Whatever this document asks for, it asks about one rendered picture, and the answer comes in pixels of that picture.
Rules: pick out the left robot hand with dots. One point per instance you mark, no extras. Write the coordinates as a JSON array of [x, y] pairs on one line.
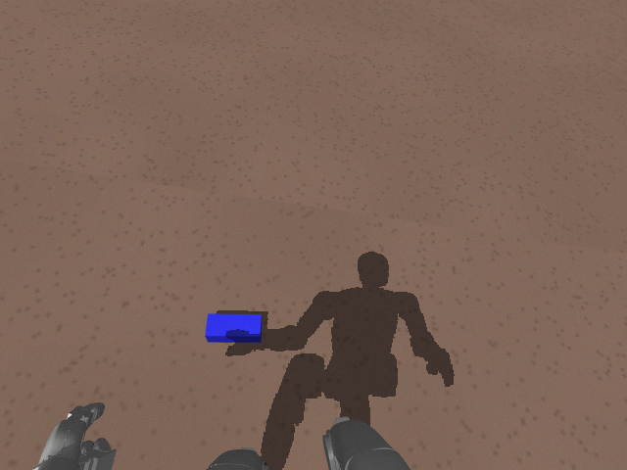
[[67, 440]]

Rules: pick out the carton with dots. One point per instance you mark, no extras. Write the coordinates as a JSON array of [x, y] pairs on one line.
[[234, 328]]

